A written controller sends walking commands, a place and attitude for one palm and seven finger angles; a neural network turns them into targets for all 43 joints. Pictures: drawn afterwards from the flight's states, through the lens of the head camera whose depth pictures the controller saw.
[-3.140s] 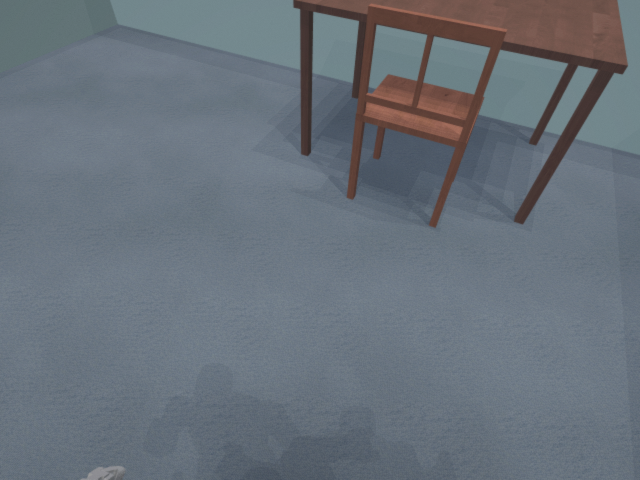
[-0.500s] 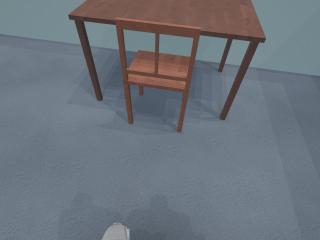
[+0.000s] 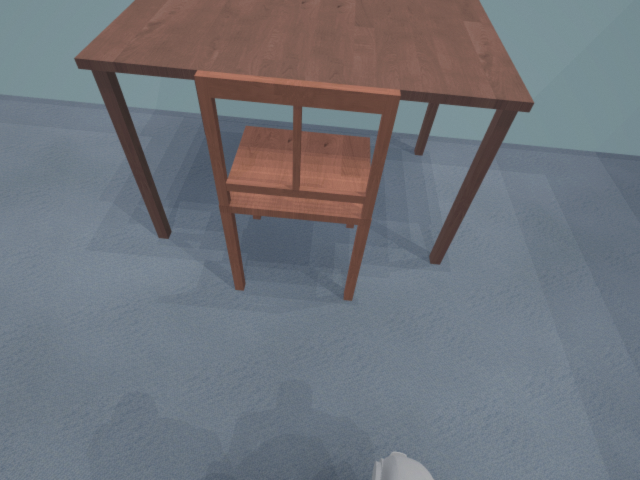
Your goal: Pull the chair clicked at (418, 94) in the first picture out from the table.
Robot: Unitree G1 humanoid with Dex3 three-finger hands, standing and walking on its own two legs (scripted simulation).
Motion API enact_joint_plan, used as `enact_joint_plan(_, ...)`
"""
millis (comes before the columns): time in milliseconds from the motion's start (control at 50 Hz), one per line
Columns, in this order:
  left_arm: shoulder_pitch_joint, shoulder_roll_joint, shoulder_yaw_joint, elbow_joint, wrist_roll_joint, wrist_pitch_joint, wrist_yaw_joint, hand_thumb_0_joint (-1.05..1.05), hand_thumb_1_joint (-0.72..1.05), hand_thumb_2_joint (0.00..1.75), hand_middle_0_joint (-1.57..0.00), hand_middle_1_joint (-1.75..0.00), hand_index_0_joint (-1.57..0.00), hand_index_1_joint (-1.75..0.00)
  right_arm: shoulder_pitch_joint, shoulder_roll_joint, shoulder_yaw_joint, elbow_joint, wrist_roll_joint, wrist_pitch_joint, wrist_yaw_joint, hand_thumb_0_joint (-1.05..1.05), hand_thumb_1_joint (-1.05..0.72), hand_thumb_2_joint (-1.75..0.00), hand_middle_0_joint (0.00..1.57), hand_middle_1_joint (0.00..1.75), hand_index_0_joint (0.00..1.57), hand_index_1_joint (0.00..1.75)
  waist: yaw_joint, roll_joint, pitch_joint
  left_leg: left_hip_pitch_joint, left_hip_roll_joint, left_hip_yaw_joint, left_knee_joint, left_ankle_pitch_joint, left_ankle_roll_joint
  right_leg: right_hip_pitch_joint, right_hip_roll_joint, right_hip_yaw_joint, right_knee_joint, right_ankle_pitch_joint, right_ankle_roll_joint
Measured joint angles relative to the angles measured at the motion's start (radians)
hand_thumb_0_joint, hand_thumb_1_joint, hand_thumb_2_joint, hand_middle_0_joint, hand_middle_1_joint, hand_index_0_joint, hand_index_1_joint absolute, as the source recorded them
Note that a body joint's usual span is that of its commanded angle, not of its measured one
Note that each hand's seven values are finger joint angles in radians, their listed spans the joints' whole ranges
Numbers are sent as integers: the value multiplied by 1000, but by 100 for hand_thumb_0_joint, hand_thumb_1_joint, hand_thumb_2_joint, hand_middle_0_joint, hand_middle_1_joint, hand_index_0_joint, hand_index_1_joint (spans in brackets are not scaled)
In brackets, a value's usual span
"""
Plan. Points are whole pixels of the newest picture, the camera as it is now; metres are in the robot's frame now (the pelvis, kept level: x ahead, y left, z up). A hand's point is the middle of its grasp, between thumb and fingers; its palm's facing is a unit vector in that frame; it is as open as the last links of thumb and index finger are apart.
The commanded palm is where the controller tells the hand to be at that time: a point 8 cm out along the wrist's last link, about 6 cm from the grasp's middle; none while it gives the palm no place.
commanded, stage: take the last steps up to it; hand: left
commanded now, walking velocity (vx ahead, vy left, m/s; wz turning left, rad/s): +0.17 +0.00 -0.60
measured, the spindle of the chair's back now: (296, 149) +0.84 +0.12 -0.12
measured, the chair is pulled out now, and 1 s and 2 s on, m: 0.00 0.00 0.00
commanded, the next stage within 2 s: come to a stop and stand still in 0.90 s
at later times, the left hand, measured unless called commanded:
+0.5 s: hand (238, 402) +0.26 +0.14 -0.18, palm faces -0.05 -0.98 -0.17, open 7.2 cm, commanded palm none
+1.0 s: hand (274, 314) +0.42 +0.11 -0.18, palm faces -0.06 -0.98 -0.21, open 7.3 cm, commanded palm none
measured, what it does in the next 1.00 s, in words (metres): walks ahead: right foot, then left foot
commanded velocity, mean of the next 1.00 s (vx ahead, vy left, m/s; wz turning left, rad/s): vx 0.23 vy -0.02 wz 0.02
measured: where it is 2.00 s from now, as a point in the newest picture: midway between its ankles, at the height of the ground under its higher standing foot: (336, 433)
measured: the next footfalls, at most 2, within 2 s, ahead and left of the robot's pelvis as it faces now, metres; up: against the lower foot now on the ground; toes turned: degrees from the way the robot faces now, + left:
right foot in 0.20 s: +0.20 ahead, -0.15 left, +0.00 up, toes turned -13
left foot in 0.56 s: +0.30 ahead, +0.08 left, +0.00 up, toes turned +6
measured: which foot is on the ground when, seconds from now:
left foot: down 0.00-0.20, up 0.22-0.54, down 0.56-0.98, up 1.00-1.00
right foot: up 0.00-0.18, down 0.20-0.56, up 0.58-0.94, down 0.96-1.00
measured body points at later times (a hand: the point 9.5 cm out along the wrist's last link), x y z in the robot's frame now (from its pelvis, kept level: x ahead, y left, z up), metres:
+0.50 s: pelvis +0.18 -0.03 -0.01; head +0.19 -0.02 +0.44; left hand +0.26 +0.20 -0.16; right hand +0.18 -0.27 -0.15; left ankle +0.23 +0.08 -0.72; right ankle +0.16 -0.14 -0.74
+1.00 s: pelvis +0.35 -0.07 -0.02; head +0.38 -0.08 +0.43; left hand +0.42 +0.16 -0.17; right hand +0.27 -0.26 -0.18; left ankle +0.26 +0.07 -0.73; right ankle +0.41 -0.17 -0.75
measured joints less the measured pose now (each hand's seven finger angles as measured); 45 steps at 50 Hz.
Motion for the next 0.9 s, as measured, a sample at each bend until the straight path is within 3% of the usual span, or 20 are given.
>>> enact_joint_plan(60,-58,6,3,-32,-1,6,-7,1,91,90,-20,-30,-19,-30,36,-3,1,17,-3,13,5,-2,-94,-90,20,30,20,30,-16,9,16,46,11,29,-10,-30,-19,8,-2,-18,-136,27,2)
enact_joint_plan(140,-124,17,-2,-60,-1,0,-6,1,91,90,-20,-30,-19,-30,79,-2,0,30,-8,27,9,-1,-92,-90,20,30,20,30,-55,26,42,86,40,62,39,-103,-55,68,28,-47,-293,17,-19)
enact_joint_plan(200,-148,32,-13,-78,3,-36,-5,0,91,90,-20,-30,-19,-30,126,5,4,48,0,40,17,0,-91,-90,20,30,20,30,-70,30,38,50,86,55,224,-194,-75,168,59,-72,-418,61,-59)
enact_joint_plan(260,-165,19,-23,-75,-12,-65,9,0,91,90,-20,-30,-19,-30,107,3,9,69,10,70,19,0,-91,-90,20,30,20,30,-69,52,54,-133,77,-125,654,-260,-56,179,80,-80,-346,-15,-74)
enact_joint_plan(320,-140,-3,-34,-57,-16,-61,23,0,91,90,-20,-30,-19,-30,72,3,8,60,3,80,21,0,-91,-90,20,30,20,30,-70,62,37,-272,64,-198,800,-165,-47,248,101,-82,-420,-16,-61)
enact_joint_plan(420,-87,-14,-29,-16,-13,-57,34,-1,94,89,-20,-30,-20,-30,30,21,11,11,-1,70,29,0,-91,-90,20,30,20,30,-71,52,-11,-352,67,-201,573,-80,-52,344,112,-92,-545,0,-56)
enact_joint_plan(520,-34,1,-28,11,-10,-47,22,-1,93,89,-20,-30,-20,-30,23,10,7,-4,-5,56,33,1,-93,-90,20,30,20,30,-46,31,-36,-277,41,-171,290,-31,-39,403,104,-100,-541,-56,-30)
enact_joint_plan(560,-3,4,-26,21,-15,-37,18,0,93,90,-20,-30,-20,-30,38,0,9,-13,-7,36,33,1,-93,-90,20,30,20,30,-44,29,-49,-226,26,-167,194,-13,-24,391,95,-101,-459,-128,-29)
enact_joint_plan(600,11,14,-21,34,-15,-19,14,0,92,90,-20,-30,-20,-30,43,10,13,-14,-13,25,25,1,-93,-90,20,30,20,30,-48,-2,-48,-223,5,-150,229,-22,1,319,84,-49,-254,-223,-42)
enact_joint_plan(660,15,16,-17,49,-8,-14,5,0,92,90,-20,-30,-19,-30,69,28,22,-7,-11,16,12,0,-92,-90,20,30,20,30,-52,-20,-43,-161,-19,-134,160,-17,9,188,81,0,29,-172,-48)
enact_joint_plan(700,10,12,-18,48,-7,-21,1,1,92,90,-20,-30,-19,-30,88,42,30,10,-6,10,7,0,-92,-90,20,30,20,30,-46,-24,-38,-105,-34,-127,81,5,7,129,67,9,78,-110,-38)
enact_joint_plan(800,-15,0,-22,34,-10,-21,11,1,93,90,-20,-30,-19,-30,123,73,41,51,0,9,5,0,-91,-90,20,30,20,30,-39,-13,-20,0,-46,-126,-46,25,-2,73,37,9,-52,-57,-15)
enact_joint_plan(900,-41,-9,-25,26,-11,-21,14,1,93,90,-20,-30,-19,-30,128,85,33,76,-4,26,11,0,-90,-90,20,30,20,30,-53,9,1,53,-37,-123,-35,-32,-32,112,36,-13,-285,-44,-21)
